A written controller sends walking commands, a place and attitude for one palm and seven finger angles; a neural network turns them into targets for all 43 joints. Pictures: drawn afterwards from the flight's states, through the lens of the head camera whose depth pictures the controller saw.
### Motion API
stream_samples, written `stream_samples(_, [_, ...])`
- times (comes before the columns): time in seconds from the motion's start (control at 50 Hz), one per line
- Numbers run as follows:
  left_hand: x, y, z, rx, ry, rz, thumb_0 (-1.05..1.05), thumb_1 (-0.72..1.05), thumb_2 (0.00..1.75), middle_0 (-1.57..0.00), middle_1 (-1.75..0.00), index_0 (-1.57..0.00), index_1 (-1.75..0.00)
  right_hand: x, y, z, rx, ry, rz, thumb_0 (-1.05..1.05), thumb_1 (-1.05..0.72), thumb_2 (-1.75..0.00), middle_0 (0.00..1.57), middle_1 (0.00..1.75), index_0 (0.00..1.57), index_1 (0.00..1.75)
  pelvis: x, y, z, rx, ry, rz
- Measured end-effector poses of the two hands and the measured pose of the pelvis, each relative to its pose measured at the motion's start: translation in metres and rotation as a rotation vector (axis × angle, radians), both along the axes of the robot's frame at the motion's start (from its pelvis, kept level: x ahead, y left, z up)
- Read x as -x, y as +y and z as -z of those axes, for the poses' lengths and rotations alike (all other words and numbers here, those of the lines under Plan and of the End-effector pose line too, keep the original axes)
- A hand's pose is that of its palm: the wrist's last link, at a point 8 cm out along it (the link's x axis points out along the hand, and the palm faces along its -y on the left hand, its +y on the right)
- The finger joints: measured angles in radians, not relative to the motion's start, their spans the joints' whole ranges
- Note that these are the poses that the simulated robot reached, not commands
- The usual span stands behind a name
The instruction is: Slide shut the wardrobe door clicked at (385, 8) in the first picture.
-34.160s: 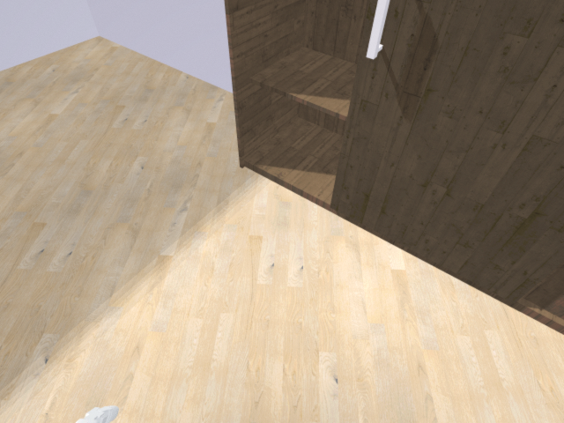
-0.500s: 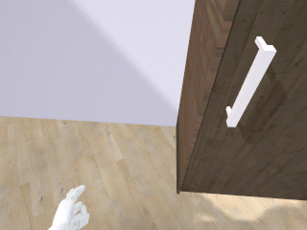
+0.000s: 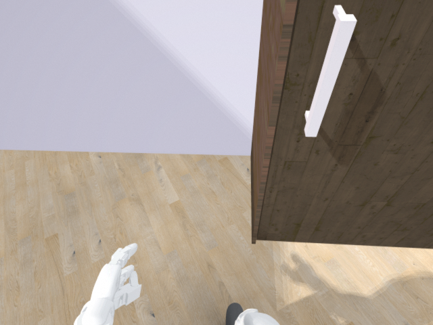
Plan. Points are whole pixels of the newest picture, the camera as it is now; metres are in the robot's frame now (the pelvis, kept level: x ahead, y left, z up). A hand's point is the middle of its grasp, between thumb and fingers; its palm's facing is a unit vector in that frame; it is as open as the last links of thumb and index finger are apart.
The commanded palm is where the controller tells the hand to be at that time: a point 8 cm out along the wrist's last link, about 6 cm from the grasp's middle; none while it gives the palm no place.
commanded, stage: step back with the hand held close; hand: right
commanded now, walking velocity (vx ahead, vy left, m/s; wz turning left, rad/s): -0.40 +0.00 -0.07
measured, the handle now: (322, 79) +0.51 -0.24 +0.17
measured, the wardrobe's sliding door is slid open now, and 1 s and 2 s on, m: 0.00 0.00 0.00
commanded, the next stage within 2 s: stop stepping back and stand still in 0.08 s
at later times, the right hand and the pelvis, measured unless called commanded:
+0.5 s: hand out of the picture +0.03 -0.36 +0.20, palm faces +0.58 +0.80 -0.16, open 7.4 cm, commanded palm -0.03 -0.36 +0.19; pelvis -0.17 -0.06 -0.01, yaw +0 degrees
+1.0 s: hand out of the picture -0.07 -0.37 +0.19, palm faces +0.60 +0.76 -0.26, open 7.4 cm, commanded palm -0.12 -0.40 +0.19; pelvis -0.24 -0.09 +0.00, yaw -3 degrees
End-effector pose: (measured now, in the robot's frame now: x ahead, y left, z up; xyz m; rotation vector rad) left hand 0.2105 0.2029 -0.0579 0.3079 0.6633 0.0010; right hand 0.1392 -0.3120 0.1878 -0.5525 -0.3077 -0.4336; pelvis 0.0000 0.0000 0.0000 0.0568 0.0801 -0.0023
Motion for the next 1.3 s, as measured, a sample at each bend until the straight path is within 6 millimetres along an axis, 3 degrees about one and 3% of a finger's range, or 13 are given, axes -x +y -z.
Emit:
stream_samples(0.16, [0.070, 0.000, -0.012, -0.026, -0.039, -0.106, 0.02, 0.90, 0.90, -0.20, -0.30, -0.20, -0.30, -0.010, -0.003, -0.009, -0.022, -0.116, -0.172, 0.02, -0.89, -0.90, 0.21, 0.30, 0.21, 0.30, 0.045, -0.012, 0.002, -0.025, -0.127, 0.003])
stream_samples(0.24, [0.114, 0.004, -0.026, -0.037, -0.064, -0.127, 0.02, 0.90, 0.90, -0.20, -0.30, -0.20, -0.30, 0.032, -0.007, -0.014, 0.014, -0.070, -0.189, 0.02, -0.89, -0.90, 0.21, 0.30, 0.21, 0.30, 0.077, -0.016, -0.003, -0.048, -0.125, 0.014])
stream_samples(0.32, [0.157, 0.011, -0.018, -0.058, -0.046, -0.142, 0.02, 0.90, 0.90, -0.20, -0.30, -0.20, -0.30, 0.102, -0.010, -0.011, 0.084, -0.008, -0.173, 0.02, -0.89, -0.90, 0.21, 0.30, 0.21, 0.30, 0.113, -0.024, 0.007, 0.002, -0.118, -0.012])
stream_samples(0.4, [0.210, 0.006, -0.015, -0.117, 0.080, -0.181, 0.02, 0.90, 0.90, -0.20, -0.30, -0.20, -0.30, 0.152, -0.030, -0.022, 0.026, -0.141, -0.119, 0.02, -0.88, -0.90, 0.21, 0.30, 0.22, 0.30, 0.133, -0.036, -0.001, 0.020, -0.111, -0.021])
stream_samples(0.54, [0.273, -0.020, -0.008, -0.128, 0.025, -0.214, 0.02, 0.90, 0.90, -0.20, -0.30, -0.20, -0.30, 0.152, -0.086, -0.007, -0.170, -0.280, 0.023, 0.01, -0.89, -0.90, 0.20, 0.30, 0.20, 0.30, 0.190, -0.069, 0.008, 0.003, -0.138, 0.014])
stream_samples(0.6, [0.302, -0.040, -0.011, -0.020, 0.021, -0.241, 0.02, 0.90, 0.90, -0.20, -0.30, -0.20, -0.30, 0.158, -0.074, -0.011, -0.151, -0.185, -0.050, 0.02, -0.90, -0.90, 0.20, 0.30, 0.20, 0.30, 0.206, -0.069, -0.005, 0.005, -0.146, 0.007])
stream_samples(0.68, [0.333, -0.060, -0.016, 0.053, 0.062, -0.246, 0.02, 0.90, 0.90, -0.20, -0.30, -0.20, -0.30, 0.194, -0.040, -0.020, -0.105, -0.065, -0.191, 0.02, -0.90, -0.90, 0.20, 0.30, 0.20, 0.30, 0.214, -0.066, -0.023, 0.001, -0.121, -0.004])
stream_samples(0.76, [0.338, -0.057, 0.004, 0.060, 0.105, -0.203, 0.02, 0.89, 0.90, -0.21, -0.30, -0.20, -0.30, 0.236, -0.036, -0.023, 0.060, 0.008, -0.165, 0.02, -0.89, -0.90, 0.21, 0.30, 0.21, 0.30, 0.229, -0.062, -0.010, 0.070, -0.075, 0.006])
stream_samples(0.82, [0.336, -0.048, 0.019, 0.016, 0.159, -0.164, 0.02, 0.89, 0.90, -0.21, -0.30, -0.20, -0.30, 0.254, -0.055, -0.029, 0.065, -0.024, -0.063, 0.02, -0.88, -0.90, 0.21, 0.30, 0.21, 0.30, 0.246, -0.066, -0.005, 0.052, -0.094, 0.011])
stream_samples(0.88, [0.332, -0.042, 0.011, -0.008, 0.135, -0.166, 0.02, 0.90, 0.90, -0.21, -0.30, -0.20, -0.30, 0.265, -0.080, -0.036, 0.013, -0.094, 0.060, 0.02, -0.88, -0.90, 0.21, 0.30, 0.22, 0.30, 0.247, -0.070, -0.011, 0.070, -0.105, 0.027])
stream_samples(1.08, [0.297, -0.053, -0.001, -0.025, -0.058, -0.174, 0.02, 0.90, 0.90, -0.20, -0.30, -0.20, -0.30, 0.240, -0.087, 0.002, -0.119, -0.078, 0.044, 0.02, -0.89, -0.90, 0.20, 0.30, 0.20, 0.30, 0.248, -0.091, 0.002, 0.099, -0.147, 0.062])
stream_samples(1.22, [0.291, -0.077, 0.017, 0.085, 0.034, -0.083, 0.02, 0.90, 0.90, -0.20, -0.30, -0.20, -0.30, 0.252, -0.070, -0.019, 0.053, 0.017, 0.021, 0.02, -0.89, -0.90, 0.21, 0.30, 0.21, 0.30, 0.241, -0.080, 0.000, 0.082, -0.124, 0.091])
stream_samples(1.3, [0.291, -0.080, 0.021, 0.070, 0.121, -0.060, 0.02, 0.90, 0.90, -0.20, -0.30, -0.20, -0.30, 0.258, -0.080, -0.029, 0.043, 0.024, 0.086, 0.02, -0.89, -0.90, 0.21, 0.30, 0.21, 0.30, 0.228, -0.085, -0.012, 0.083, -0.100, 0.087])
